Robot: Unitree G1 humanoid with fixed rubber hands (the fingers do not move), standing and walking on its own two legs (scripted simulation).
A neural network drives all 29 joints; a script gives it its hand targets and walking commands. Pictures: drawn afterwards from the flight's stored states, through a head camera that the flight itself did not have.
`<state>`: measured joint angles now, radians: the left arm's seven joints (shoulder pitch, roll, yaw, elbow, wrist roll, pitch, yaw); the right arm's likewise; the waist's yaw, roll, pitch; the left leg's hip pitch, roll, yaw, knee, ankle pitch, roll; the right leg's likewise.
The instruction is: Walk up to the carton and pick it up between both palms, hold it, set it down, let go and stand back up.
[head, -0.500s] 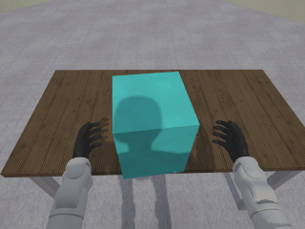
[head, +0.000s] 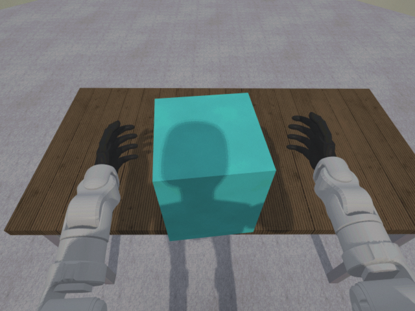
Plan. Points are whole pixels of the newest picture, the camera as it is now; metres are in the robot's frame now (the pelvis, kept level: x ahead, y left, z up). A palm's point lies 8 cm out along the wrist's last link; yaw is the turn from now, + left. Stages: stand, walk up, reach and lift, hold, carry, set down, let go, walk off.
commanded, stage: reach and lift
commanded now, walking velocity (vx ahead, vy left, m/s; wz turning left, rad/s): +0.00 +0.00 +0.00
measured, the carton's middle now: (207, 169) +0.42 +0.05 +0.01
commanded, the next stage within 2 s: none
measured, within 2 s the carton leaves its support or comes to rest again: neither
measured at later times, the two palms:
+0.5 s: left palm (111, 132) +0.41 +0.23 +0.13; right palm (313, 121) +0.46 -0.15 +0.14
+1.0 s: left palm (134, 170) +0.40 +0.21 +0.03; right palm (291, 163) +0.44 -0.13 +0.04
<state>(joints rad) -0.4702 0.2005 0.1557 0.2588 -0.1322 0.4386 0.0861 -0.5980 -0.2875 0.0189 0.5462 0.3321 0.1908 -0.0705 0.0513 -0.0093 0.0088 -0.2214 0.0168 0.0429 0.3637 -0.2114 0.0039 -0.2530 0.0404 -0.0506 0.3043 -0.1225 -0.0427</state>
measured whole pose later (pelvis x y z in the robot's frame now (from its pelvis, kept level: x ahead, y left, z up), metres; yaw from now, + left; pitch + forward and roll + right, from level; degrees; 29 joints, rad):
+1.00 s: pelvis -0.01 +0.00 -0.02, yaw +2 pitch +18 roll -1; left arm -0.86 0.16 0.12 1.22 -0.11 -0.27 0.11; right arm -0.92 -0.17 -0.05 1.25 0.18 -0.21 -0.08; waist 0.05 -0.01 -0.17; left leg -0.63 0.01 0.01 0.55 -0.24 0.00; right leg -0.64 0.03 -0.09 0.47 -0.15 -0.05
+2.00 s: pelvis +0.00 +0.01 -0.01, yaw +1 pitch +14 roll -1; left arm -0.72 -0.05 0.51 1.07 0.32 -0.39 0.11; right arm -0.75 0.07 -0.59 1.09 -0.49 -0.41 -0.06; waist 0.03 0.00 -0.07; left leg -0.47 0.00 0.02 0.42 -0.20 0.01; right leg -0.48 0.02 -0.07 0.35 -0.11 -0.03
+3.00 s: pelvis +0.00 +0.01 +0.00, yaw +2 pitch +14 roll -1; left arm -0.69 -0.06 0.49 1.00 0.34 -0.35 0.11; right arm -0.74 0.07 -0.57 1.09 -0.46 -0.42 -0.06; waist 0.03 -0.01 -0.06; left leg -0.45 0.00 0.02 0.39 -0.19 0.01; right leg -0.45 0.03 -0.08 0.30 -0.09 -0.04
